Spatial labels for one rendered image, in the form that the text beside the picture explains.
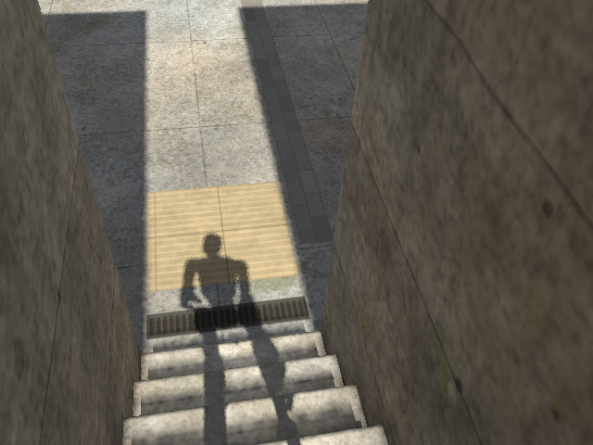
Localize stairs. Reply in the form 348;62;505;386
122;331;388;445

